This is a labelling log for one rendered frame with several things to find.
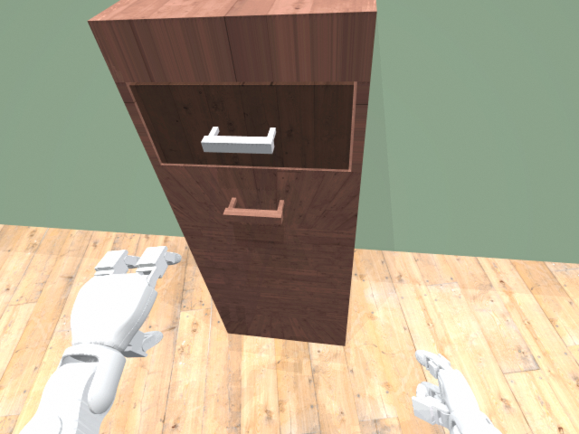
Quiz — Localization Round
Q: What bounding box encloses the robot left hand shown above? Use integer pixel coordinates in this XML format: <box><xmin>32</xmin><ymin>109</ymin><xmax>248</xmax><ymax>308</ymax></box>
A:
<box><xmin>71</xmin><ymin>246</ymin><xmax>182</xmax><ymax>358</ymax></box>

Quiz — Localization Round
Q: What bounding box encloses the drawer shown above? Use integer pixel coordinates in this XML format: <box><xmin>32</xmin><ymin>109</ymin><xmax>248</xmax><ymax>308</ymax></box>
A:
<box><xmin>129</xmin><ymin>81</ymin><xmax>354</xmax><ymax>170</ymax></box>

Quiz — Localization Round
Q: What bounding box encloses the left robot forearm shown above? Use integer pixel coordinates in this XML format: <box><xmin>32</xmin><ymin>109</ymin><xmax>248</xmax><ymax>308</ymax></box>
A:
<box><xmin>19</xmin><ymin>344</ymin><xmax>126</xmax><ymax>434</ymax></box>

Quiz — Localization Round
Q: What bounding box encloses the cabinet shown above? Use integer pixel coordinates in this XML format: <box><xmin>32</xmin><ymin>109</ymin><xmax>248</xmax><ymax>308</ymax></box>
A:
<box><xmin>88</xmin><ymin>0</ymin><xmax>377</xmax><ymax>346</ymax></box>

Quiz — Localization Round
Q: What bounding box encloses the right robot forearm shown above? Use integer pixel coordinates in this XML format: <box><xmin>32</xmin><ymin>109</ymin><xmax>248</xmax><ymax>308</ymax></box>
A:
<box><xmin>449</xmin><ymin>407</ymin><xmax>502</xmax><ymax>434</ymax></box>

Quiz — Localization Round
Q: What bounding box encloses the robot right hand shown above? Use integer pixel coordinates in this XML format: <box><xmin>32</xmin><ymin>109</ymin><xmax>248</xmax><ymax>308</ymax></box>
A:
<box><xmin>412</xmin><ymin>350</ymin><xmax>479</xmax><ymax>429</ymax></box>

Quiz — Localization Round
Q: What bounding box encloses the handle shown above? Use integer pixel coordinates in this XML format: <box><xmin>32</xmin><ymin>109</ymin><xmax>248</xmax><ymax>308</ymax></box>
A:
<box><xmin>201</xmin><ymin>127</ymin><xmax>276</xmax><ymax>154</ymax></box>
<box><xmin>223</xmin><ymin>208</ymin><xmax>283</xmax><ymax>224</ymax></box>

